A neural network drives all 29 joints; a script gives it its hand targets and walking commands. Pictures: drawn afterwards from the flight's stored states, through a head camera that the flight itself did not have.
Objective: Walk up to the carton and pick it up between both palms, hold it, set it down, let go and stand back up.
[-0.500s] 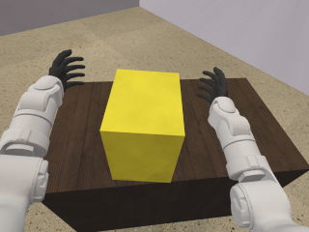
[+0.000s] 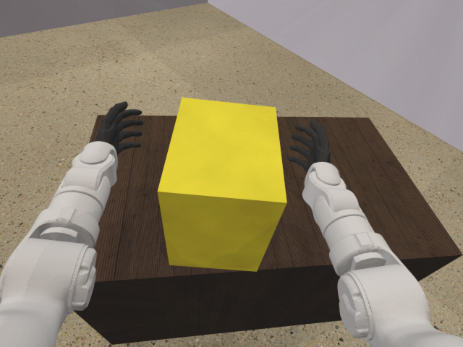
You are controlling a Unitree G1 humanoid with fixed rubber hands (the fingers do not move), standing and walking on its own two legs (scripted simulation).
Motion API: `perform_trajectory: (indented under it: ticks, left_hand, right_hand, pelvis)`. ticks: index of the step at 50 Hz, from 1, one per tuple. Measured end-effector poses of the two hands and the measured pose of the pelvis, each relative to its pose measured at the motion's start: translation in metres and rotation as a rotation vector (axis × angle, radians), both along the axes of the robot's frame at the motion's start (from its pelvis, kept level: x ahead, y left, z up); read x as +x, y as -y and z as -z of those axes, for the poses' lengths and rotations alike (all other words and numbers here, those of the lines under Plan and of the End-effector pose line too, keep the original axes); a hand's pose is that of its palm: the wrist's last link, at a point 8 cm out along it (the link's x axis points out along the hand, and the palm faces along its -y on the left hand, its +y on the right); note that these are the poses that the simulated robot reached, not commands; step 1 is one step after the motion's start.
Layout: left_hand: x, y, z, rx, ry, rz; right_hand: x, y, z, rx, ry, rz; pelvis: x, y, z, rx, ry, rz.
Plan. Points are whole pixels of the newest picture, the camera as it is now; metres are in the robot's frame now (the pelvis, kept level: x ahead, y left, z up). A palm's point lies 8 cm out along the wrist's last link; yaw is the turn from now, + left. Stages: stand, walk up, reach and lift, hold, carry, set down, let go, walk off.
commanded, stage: reach and lift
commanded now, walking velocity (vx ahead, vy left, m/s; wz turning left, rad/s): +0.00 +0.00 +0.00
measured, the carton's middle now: (220, 188) +0.46 -0.01 -0.01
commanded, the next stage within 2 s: none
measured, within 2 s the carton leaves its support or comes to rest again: neither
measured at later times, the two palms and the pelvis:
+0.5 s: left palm (125, 166) +0.46 +0.18 +0.05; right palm (310, 185) +0.41 -0.18 +0.06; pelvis +0.00 +0.00 -0.02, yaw +0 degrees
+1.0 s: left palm (146, 170) +0.46 +0.14 +0.04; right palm (297, 186) +0.41 -0.16 +0.05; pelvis -0.01 +0.00 -0.02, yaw +0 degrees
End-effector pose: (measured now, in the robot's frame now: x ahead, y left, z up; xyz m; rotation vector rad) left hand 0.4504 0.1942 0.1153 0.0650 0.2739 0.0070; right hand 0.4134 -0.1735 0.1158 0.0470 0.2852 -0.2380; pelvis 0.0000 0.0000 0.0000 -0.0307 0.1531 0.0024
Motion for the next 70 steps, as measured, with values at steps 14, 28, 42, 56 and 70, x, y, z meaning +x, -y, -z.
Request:
perform_trajectory:
  ticks: [14, 28, 42, 56, 70]
  left_hand:
    - [-0.003, 0.006, 0.057, -0.053, -0.05, 0.0]
    - [0.008, 0.004, 0.065, 0.003, -0.017, -0.012]
    - [0.011, 0.018, 0.069, -0.043, 0.025, 0.019]
    - [0.003, 0.046, 0.075, -0.079, 0.007, 0.052]
    - [0.001, 0.049, 0.076, -0.076, 0.009, 0.054]
  right_hand:
    - [-0.013, 0.012, 0.04, -0.073, -0.038, 0.041]
    - [0.001, 0.004, 0.067, -0.041, -0.014, 0.023]
    - [0.004, -0.001, 0.071, -0.059, 0.033, 0.009]
    - [-0.004, -0.026, 0.067, -0.058, 0.018, 0.004]
    - [-0.01, -0.031, 0.07, -0.079, 0.043, 0.025]
  pelvis:
    - [-0.01, 0.001, 0.011, -0.004, -0.121, -0.017]
    - [-0.002, -0.006, 0.017, -0.014, -0.19, -0.005]
    - [-0.004, -0.008, 0.019, -0.015, -0.221, -0.015]
    - [-0.008, -0.005, 0.014, -0.009, -0.176, 0.001]
    - [-0.005, -0.012, 0.007, -0.002, -0.118, 0.0]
